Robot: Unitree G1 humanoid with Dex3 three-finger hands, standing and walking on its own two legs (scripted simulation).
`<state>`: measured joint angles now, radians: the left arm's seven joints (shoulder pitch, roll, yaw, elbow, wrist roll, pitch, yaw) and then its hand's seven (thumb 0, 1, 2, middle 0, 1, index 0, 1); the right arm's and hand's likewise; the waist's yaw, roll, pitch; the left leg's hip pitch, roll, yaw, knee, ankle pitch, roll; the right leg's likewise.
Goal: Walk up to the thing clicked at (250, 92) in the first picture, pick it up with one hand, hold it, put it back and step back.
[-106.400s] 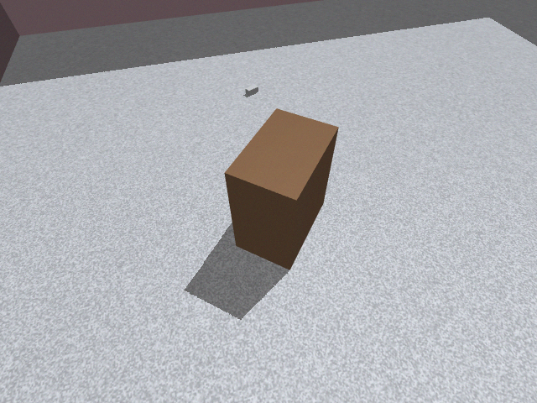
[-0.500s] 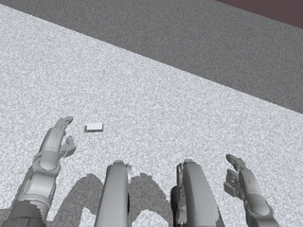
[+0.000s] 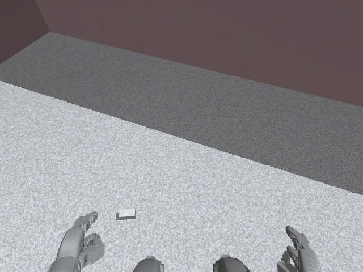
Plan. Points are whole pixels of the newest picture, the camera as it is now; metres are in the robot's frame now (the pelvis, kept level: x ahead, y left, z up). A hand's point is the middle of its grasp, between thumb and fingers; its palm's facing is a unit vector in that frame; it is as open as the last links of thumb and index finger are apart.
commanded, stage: home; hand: left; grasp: from above
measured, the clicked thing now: (127, 213) +0.47 +0.27 -0.68
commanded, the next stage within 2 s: none
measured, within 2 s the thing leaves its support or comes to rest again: neither
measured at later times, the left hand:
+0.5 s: hand (97, 257) +0.17 +0.18 -0.03, palm faces +0.07 -0.98 -0.20, open 7.4 cm
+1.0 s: hand (98, 256) +0.17 +0.18 -0.03, palm faces +0.06 -0.98 -0.20, open 7.4 cm
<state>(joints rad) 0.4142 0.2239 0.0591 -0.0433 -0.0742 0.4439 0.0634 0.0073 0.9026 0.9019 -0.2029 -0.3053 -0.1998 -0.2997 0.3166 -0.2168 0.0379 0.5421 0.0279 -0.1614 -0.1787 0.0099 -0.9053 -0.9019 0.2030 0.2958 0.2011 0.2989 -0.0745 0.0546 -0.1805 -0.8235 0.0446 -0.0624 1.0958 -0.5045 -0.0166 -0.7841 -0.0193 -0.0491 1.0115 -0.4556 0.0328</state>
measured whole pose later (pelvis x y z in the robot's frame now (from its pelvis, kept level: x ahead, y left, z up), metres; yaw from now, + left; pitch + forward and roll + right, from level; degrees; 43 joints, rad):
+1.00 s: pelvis +0.01 +0.00 +0.02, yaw +1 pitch +10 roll -3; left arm 0.49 0.22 0.03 -0.12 -0.05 0.46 0.02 0.01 0.90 0.90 -0.20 -0.30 -0.20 -0.30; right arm 0.28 -0.22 0.03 0.56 0.00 -0.24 -0.18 0.01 -0.90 -0.90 0.20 0.30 0.20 0.30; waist -0.04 0.05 -0.15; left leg -0.69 0.04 -0.06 1.01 -0.49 -0.02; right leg -0.65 -0.03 -0.05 0.93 -0.45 0.03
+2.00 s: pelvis +0.02 +0.00 +0.01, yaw +1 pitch +10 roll -3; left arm 0.50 0.22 0.03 -0.14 -0.05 0.47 0.02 0.01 0.90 0.90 -0.20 -0.30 -0.20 -0.30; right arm 0.28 -0.21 0.03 0.55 0.00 -0.24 -0.19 0.01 -0.90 -0.90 0.20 0.30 0.20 0.30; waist -0.04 0.05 -0.16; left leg -0.70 0.04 -0.06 1.02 -0.50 -0.02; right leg -0.66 -0.02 -0.05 0.94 -0.46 0.03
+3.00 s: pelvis +0.01 +0.00 +0.08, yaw +0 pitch -4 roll +0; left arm 0.18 0.29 0.04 1.10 0.03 0.01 0.03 0.00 0.90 0.90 -0.20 -0.30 -0.20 -0.30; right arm 0.15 -0.28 -0.03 1.07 -0.03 0.00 -0.02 0.00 -0.91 -0.90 0.20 0.30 0.20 0.30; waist 0.02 0.02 0.06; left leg -0.14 0.00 -0.01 0.43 -0.23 0.00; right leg -0.15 -0.06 -0.01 0.43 -0.22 0.04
